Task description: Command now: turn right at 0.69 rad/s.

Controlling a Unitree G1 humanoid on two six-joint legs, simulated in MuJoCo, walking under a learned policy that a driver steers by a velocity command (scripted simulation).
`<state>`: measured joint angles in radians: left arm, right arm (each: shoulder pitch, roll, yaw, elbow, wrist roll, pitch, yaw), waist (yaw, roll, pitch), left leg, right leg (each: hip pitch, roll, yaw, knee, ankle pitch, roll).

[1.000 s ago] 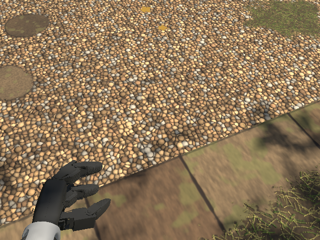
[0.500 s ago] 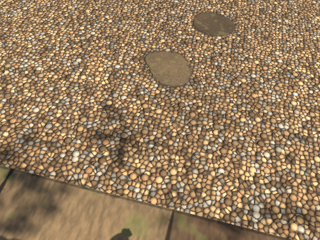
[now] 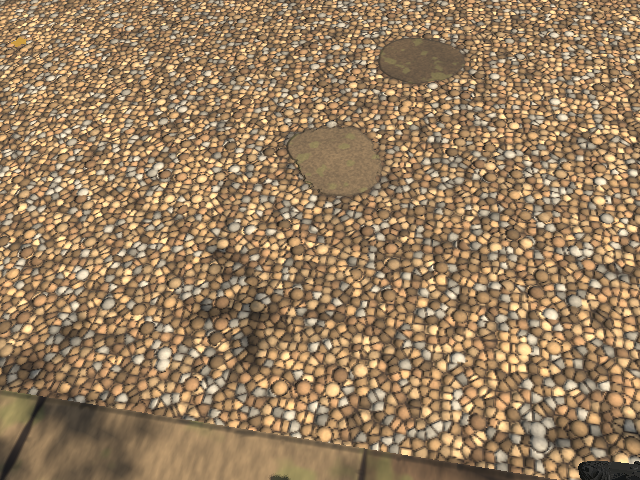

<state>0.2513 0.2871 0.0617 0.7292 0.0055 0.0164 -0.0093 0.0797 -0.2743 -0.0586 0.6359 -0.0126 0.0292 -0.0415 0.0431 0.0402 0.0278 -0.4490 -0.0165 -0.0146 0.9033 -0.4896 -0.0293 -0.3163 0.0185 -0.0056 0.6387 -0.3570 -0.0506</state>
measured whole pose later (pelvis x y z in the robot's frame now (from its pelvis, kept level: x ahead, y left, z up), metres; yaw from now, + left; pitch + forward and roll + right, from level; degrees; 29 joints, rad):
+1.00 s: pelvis +0.30 -0.14 +0.00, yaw -5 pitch +2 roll -4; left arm 0.41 0.30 0.09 0.78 0.01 -0.09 0.00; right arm 0.19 -0.34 -0.07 0.65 0.05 -0.03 0.02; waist 0.06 0.06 -0.01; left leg -0.80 0.12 -0.01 1.21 -0.16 0.03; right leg 0.02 0.01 -0.15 0.32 -0.36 0.03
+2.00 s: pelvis +1.22 -0.06 -0.02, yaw -8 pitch +0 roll +1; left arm 0.46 0.25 0.04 0.76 -0.04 -0.07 -0.01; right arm -0.01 -0.27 0.00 0.56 -0.02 -0.14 0.00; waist 0.11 0.02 0.05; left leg -0.68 0.06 -0.20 0.65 0.03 -0.05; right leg -0.03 0.18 0.24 0.37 -0.30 -0.14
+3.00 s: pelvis +2.06 -0.30 -0.06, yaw -6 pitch -1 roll -4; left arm 0.36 0.31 0.08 0.83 -0.01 -0.07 0.00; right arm 0.10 -0.31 -0.04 0.64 0.04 -0.02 0.06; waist 0.04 0.00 0.05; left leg -0.68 0.07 0.11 0.80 -0.03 0.12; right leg 0.30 -0.03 -0.31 0.33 -0.49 0.08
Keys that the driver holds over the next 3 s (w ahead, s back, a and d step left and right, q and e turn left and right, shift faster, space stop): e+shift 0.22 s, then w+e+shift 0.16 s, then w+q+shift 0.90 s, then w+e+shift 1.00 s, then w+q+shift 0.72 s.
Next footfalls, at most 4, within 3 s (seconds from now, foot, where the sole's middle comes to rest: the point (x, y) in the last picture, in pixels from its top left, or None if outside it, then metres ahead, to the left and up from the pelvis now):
0.36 left None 0.10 0.11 -0.76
0.76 right None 0.20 -0.27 -0.76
1.20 left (398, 392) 0.68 -0.06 -0.80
1.68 right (406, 225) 1.17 -0.11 -0.80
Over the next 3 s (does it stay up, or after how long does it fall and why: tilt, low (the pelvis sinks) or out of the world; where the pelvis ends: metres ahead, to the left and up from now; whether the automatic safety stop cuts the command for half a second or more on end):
stays up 2.06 -0.30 -0.06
